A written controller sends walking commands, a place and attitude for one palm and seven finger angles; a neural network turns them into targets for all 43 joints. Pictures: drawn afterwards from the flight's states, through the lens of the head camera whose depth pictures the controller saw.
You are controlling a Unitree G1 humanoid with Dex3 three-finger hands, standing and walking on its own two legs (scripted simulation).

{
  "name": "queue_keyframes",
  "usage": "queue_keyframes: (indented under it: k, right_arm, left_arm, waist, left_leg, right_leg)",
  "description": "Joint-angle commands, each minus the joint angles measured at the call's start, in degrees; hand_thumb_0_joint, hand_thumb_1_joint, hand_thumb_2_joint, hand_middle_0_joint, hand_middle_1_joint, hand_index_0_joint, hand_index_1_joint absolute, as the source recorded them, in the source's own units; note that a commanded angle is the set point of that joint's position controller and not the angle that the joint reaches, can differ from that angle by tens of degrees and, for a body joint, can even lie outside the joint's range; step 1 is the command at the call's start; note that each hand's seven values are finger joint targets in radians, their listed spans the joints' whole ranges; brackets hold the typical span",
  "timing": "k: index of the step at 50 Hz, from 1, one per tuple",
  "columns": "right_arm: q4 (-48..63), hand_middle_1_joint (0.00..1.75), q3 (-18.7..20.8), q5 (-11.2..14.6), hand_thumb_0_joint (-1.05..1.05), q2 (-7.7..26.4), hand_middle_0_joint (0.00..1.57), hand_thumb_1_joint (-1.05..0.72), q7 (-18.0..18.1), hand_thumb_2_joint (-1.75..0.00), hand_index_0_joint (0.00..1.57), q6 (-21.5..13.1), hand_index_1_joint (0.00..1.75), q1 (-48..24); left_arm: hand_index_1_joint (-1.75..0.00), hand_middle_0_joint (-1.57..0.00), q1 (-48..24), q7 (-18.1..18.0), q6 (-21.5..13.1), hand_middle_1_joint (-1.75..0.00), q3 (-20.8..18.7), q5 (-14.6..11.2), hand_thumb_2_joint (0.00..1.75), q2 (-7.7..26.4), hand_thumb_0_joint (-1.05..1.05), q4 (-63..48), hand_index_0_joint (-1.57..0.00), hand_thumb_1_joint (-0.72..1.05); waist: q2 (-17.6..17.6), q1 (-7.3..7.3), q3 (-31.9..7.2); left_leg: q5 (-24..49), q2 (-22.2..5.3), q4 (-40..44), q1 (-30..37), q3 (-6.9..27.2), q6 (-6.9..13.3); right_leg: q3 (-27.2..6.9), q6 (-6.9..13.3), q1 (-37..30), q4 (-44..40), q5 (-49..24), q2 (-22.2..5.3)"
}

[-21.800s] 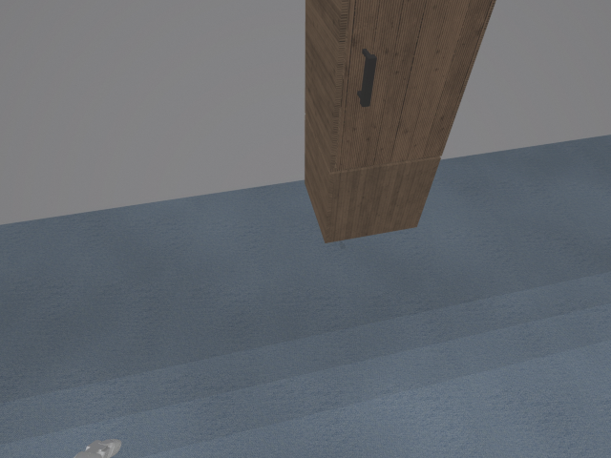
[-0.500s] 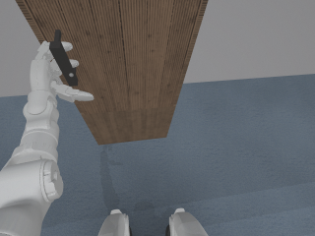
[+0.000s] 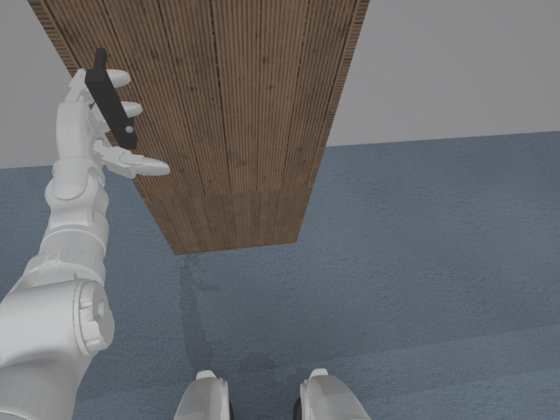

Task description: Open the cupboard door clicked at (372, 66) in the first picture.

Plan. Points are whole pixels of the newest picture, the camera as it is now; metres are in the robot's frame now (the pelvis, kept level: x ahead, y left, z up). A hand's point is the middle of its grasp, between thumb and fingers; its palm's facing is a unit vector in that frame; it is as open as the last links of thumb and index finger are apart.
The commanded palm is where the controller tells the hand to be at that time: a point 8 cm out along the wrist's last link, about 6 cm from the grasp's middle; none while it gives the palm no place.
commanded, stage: slide the fingers in behind the handle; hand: left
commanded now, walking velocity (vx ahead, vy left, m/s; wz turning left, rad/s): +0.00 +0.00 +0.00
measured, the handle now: (115, 102) +0.56 +0.21 +0.07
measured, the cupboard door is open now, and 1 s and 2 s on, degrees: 0 0 43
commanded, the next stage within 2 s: close the thumb around the handle in 0.04 s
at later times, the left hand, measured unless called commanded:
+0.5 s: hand (127, 130) +0.50 +0.18 +0.08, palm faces +0.07 -1.00 -0.01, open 10.5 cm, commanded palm +0.47 +0.22 +0.07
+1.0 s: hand (127, 128) +0.50 +0.18 +0.08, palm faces +0.07 -1.00 -0.02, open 5.9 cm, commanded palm +0.47 +0.22 +0.07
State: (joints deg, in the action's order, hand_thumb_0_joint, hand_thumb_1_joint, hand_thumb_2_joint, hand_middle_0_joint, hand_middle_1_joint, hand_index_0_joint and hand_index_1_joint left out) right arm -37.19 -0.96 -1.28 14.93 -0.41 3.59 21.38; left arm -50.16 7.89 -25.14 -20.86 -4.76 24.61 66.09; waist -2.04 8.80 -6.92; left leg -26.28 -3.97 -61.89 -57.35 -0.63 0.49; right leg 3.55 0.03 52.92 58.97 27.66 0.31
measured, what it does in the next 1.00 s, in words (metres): stands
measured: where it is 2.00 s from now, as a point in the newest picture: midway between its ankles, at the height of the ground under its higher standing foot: outside the picture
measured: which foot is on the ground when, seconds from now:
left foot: down 0.00-1.00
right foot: down 0.00-1.00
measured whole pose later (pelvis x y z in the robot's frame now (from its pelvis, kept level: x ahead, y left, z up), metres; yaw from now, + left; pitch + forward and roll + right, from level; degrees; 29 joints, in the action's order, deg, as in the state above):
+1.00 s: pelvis +0.00 +0.00 +0.00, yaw +0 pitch +22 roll -3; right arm -37.3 -1.2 -1.5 14.8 -0.3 4.1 21.4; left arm -51.7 7.4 -25.7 -20.2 -4.0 24.4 67.2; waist -2.0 8.7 -7.0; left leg -26.3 -3.5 -62.5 -58.2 -0.4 0.9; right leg 3.7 -0.3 53.5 59.2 27.6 0.0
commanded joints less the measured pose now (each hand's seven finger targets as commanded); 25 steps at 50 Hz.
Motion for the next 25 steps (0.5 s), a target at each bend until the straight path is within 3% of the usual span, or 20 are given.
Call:
queue_keyframes:
  k: [1, 3, 7, 9, 11, 13, 14, 16, 18, 21, 22, 25]
  right_arm:
    - [3.01, 0.3, 3.59, 0.22, 0.0, 9.27, 0.2, -0.9, 0.25, -0.9, 0.2, -0.76, 0.3, 9.17]
    - [2.87, 0.3, 3.75, 0.18, 0.0, 9.44, 0.2, -0.9, 0.24, -0.9, 0.2, -0.63, 0.3, 9.17]
    - [2.97, 0.3, 3.89, 0.2, 0.0, 9.18, 0.2, -0.9, 0.02, -0.9, 0.2, -0.6, 0.3, 8.88]
    - [2.76, 0.3, 3.85, 0.27, 0.0, 9.41, 0.2, -0.9, 0.1, -0.9, 0.2, -0.52, 0.3, 8.9]
    - [2.65, 0.3, 3.82, 0.21, 0.0, 9.31, 0.2, -0.9, 0.1, -0.9, 0.2, -0.62, 0.3, 8.9]
    - [2.64, 0.3, 3.96, 0.11, 0.0, 9.54, 0.2, -0.9, 0.14, -0.9, 0.2, -0.57, 0.3, 9.05]
    - [2.69, 0.3, 3.82, 0.16, 0.0, 9.23, 0.2, -0.9, 0.06, -0.9, 0.2, -0.63, 0.3, 8.83]
    - [2.83, 0.3, 3.92, 0.11, 0.0, 9.28, 0.2, -0.9, 0.08, -0.9, 0.2, -0.53, 0.3, 8.98]
    - [2.62, 0.3, 3.79, 0.23, 0.0, 9.19, 0.2, -0.9, 0.07, -0.9, 0.2, -0.48, 0.3, 8.63]
    - [2.97, 0.3, 3.95, 0.13, 0.0, 9.26, 0.2, -0.9, 0.07, -0.9, 0.2, -0.48, 0.3, 8.71]
    - [2.6, 0.3, 3.91, 0.13, 0.0, 9.26, 0.2, -0.9, 0.1, -0.9, 0.2, -0.45, 0.3, 8.54]
    - [2.92, 0.3, 3.81, 0.12, 0.0, 9.48, 0.2, -0.9, 0.14, -0.9, 0.2, -0.43, 0.3, 8.82]
  left_arm:
    - [-1.2, -0.3, -24.41, 0.65, -4.47, -1.2, -0.2, -0.72, 0.3, 10.66, 0.0, -13.59, -0.3, -0.5]
    - [-1.2, -0.3, -24.34, 0.33, -4.63, -1.2, -0.94, -0.66, 0.3, 11.46, 0.0, -14.17, -0.3, -0.5]
    - [-1.2, -0.3, -23.5, 0.04, -4.84, -1.2, 0.92, -0.99, 0.3, 8.38, 0.0, -14.6, -0.3, -0.5]
    - [-1.21, -0.31, -23.5, -0.08, -4.53, -1.21, 0.48, -0.71, 0.35, 9.31, 0.0, -13.27, -0.31, -0.39]
    - [-1.22, -0.32, -24.86, -0.09, -4.85, -1.22, 1.15, -0.52, 0.4, 8.63, 0.0, -13.46, -0.32, -0.28]
    - [-1.24, -0.32, -23.79, -0.2, -5.01, -1.24, -0.33, -0.46, 0.44, 10.22, 0.0, -13.8, -0.32, -0.16]
    - [-1.24, -0.33, -24.06, -0.08, -4.96, -1.24, 1.02, -0.59, 0.47, 8.58, 0.0, -13.85, -0.33, -0.11]
    - [-1.25, -0.34, -22.27, 0.1, -5.18, -1.25, 0.09, -0.74, 0.52, 9.18, 0.0, -13.69, -0.34, 0.0]
    - [-1.27, -0.34, -24.12, 0.15, -4.91, -1.27, 1.25, -0.66, 0.56, 8.34, 0.0, -13.21, -0.34, 0.12]
    - [-1.28, -0.36, -23.03, -0.03, -5.15, -1.28, 0.78, -0.54, 0.64, 8.41, 0.0, -13.83, -0.36, 0.28]
    - [-1.29, -0.36, -24.52, -0.12, -5.15, -1.29, 1.38, -0.57, 0.66, 8.03, 0.0, -13.93, -0.36, 0.34]
    - [-1.31, -0.37, -23.36, -0.21, -5.06, -1.31, 0.28, -0.68, 0.73, 9.28, 0.0, -13.62, -0.37, 0.51]
  waist:
    - [-5.7, 0.55, -27.85]
    - [-4.95, 0.48, -27.83]
    - [-4.73, 0.86, -26.72]
    - [-3.41, 1.12, -25.06]
    - [-4.83, 1.17, -25.45]
    - [-4.43, 0.57, -27.19]
    - [-4.69, 0.94, -26.52]
    - [-4.4, 0.14, -27.57]
    - [-4.04, 1.05, -25.8]
    - [-5.15, 0.29, -27.42]
    - [-4.9, 1.05, -26.5]
    - [-4.15, 0.56, -26.29]
  left_leg:
    - [22.7, 2.55, 5.63, 25.29, 2.79, 0.78]
    - [22.96, 2.36, 5.69, 25.64, 2.93, 0.69]
    - [23.96, 2.32, 5.85, 26.58, 2.93, 0.61]
    - [21.44, 2.41, 6.11, 24.61, 2.76, 0.74]
    - [22.05, 2.47, 6.19, 25.73, 3.01, 0.65]
    - [22.83, 2.39, 5.96, 26.26, 3.14, 0.56]
    - [23.11, 2.44, 6.08, 26.44, 2.99, 0.61]
    - [24.75, 2.36, 6.08, 27.03, 3.15, 0.44]
    - [22.87, 2.36, 5.91, 25.88, 3.05, 0.51]
    - [23.73, 2.4, 6.05, 27.15, 3.27, 0.39]
    - [23.32, 2.23, 6.05, 27.22, 3.37, 0.4]
    - [22.66, 2.47, 6.18, 25.93, 3.16, 0.57]
  right_leg:
    - [-1.42, 0.88, -8.27, -6.89, -22.35, 2.84]
    - [-1.25, 0.9, -8.2, -6.88, -22.22, 2.88]
    - [-0.98, 0.85, -7.25, -7.05, -22.63, 2.93]
    - [-1.19, 0.79, -7.49, -7.44, -21.36, 2.88]
    - [-1.1, 0.92, -6.76, -7.22, -21.18, 2.83]
    - [-1.09, 0.96, -7.15, -6.94, -21.43, 2.78]
    - [-1.05, 0.93, -7.16, -7.12, -21.78, 2.83]
    - [-0.85, 1.04, -7.84, -6.68, -22.75, 2.82]
    - [-0.95, 0.87, -6.81, -7.0, -21.57, 2.81]
    - [-0.84, 1.02, -6.79, -6.77, -21.41, 2.81]
    - [-0.73, 0.97, -6.03, -6.9, -21.1, 2.83]
    - [-0.93, 1.04, -7.3, -6.94, -21.13, 2.87]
